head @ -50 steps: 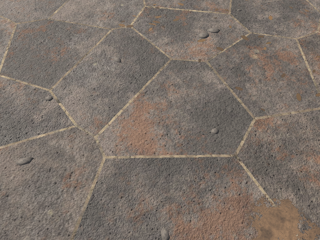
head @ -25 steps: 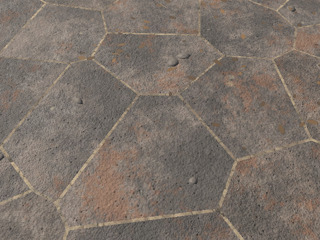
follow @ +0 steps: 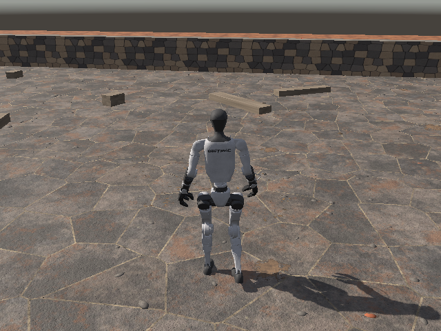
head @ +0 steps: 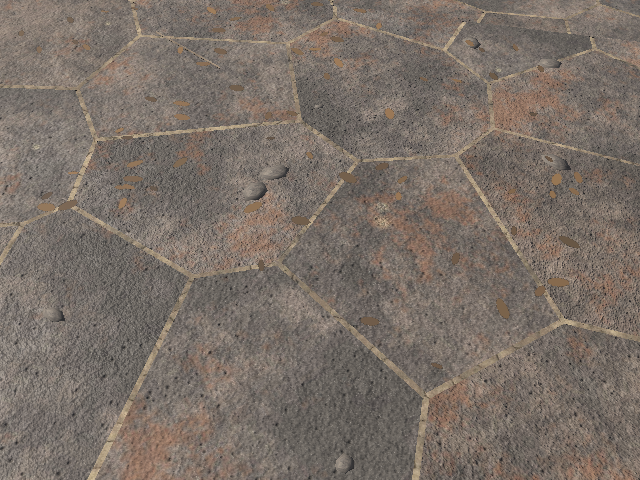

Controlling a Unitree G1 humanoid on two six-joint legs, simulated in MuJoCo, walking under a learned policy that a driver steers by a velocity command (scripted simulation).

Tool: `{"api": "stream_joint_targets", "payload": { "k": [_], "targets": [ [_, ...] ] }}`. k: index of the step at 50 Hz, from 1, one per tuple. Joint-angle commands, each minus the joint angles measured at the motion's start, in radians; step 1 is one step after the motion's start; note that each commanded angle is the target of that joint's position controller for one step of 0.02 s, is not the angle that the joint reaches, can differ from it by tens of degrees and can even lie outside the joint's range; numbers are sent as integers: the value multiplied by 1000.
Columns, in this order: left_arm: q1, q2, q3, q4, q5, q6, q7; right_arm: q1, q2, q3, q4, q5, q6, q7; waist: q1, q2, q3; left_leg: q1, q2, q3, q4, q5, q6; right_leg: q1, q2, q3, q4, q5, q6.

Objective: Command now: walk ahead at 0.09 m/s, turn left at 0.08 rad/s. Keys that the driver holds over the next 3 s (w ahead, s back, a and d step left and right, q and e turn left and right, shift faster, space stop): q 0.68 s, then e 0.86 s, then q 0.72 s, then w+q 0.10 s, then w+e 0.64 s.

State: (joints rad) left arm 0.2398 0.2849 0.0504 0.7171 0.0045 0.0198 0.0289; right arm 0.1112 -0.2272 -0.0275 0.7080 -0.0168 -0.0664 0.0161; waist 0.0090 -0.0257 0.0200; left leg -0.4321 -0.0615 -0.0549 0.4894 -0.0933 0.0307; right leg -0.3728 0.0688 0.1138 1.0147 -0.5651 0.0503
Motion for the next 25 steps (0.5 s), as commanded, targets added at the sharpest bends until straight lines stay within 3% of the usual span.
{"api": "stream_joint_targets", "payload": {
  "k": [1,3,5,8,12,13,14,15,16,17,18,19,21,23,25],
  "targets": [
    [36,88,30,-55,2,13,9,-28,-184,-47,-69,6,30,-2,18,163,-80,154,208,-319,-173,97,156,-46,-54,-47,-128,32,29],
    [46,63,25,-45,-2,3,17,6,-209,-63,-72,9,43,-12,10,184,-119,185,198,-321,-172,112,170,-1,-28,-64,-207,67,24],
    [35,69,28,-41,-5,0,21,17,-209,-68,-79,18,49,-20,1,185,-148,208,213,-362,-182,50,181,13,-25,-46,-248,126,14],
    [-1,68,31,-50,-6,-9,17,18,-204,-75,-86,27,64,-30,-6,186,-139,191,208,-401,-195,-63,177,30,-24,-33,-317,170,-2],
    [37,72,40,-37,-4,-34,-3,17,-196,-82,-93,45,93,-48,30,175,-122,95,147,-384,-147,-159,115,196,-30,-63,-585,341,-55],
    [66,123,54,-41,10,-36,0,30,-169,-74,-99,42,94,-50,32,107,-129,-8,102,-336,-58,-250,67,291,-155,28,-637,341,-102],
    [59,211,74,-43,37,-30,2,2,-135,-68,-135,44,87,-49,13,-154,-68,-188,-44,-134,144,-386,9,271,-339,243,-723,368,-219],
    [9,200,73,-66,62,-36,-1,20,-183,-84,-137,29,73,-44,12,-244,-63,-208,-44,-72,405,-504,-34,198,-485,383,-763,507,-324],
    [-55,147,56,-93,53,-44,7,64,-223,-103,-109,27,73,-39,-18,-159,-65,-198,-12,-100,563,-464,-53,190,-460,318,-738,596,-320],
    [-110,113,47,-105,34,-48,11,113,-223,-109,-74,32,84,-40,-46,-96,-60,-196,-9,-91,631,-414,-69,195,-393,209,-707,643,-269],
    [-131,100,43,-111,14,-50,12,140,-205,-107,-55,30,97,-45,-49,-76,-57,-217,-2,-83,690,-364,-87,224,-354,143,-683,680,-239],
    [-126,96,38,-109,6,-50,13,140,-183,-101,-55,30,107,-45,-40,-73,-51,-232,5,-73,737,-339,-103,235,-343,97,-671,753,-238],
    [-93,104,41,-102,9,-38,15,93,-155,-88,-85,40,113,-40,-15,-93,-39,-241,24,-22,690,-288,-127,255,-312,18,-675,779,-246],
    [-46,121,49,-90,11,-25,22,24,-141,-76,-125,44,112,-32,28,-121,-48,-253,52,5,576,-268,-144,326,-326,2,-671,774,-261],
    [-36,150,61,-85,8,-16,23,-2,-127,-66,-151,40,112,-18,43,-141,-68,-186,77,33,464,-285,-142,335,-345,-21,-664,770,-267]
  ]
}}
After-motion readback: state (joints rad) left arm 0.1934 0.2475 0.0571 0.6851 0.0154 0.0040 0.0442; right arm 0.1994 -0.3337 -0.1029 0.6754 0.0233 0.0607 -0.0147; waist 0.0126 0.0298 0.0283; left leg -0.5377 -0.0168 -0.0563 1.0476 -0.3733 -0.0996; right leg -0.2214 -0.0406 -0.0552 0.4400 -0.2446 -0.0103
